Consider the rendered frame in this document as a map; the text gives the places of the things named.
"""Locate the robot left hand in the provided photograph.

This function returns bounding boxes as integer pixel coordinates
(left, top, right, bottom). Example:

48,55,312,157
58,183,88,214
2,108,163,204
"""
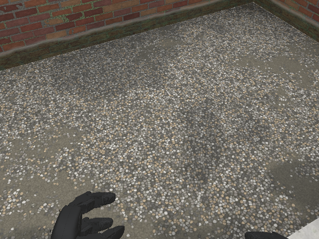
50,191,125,239

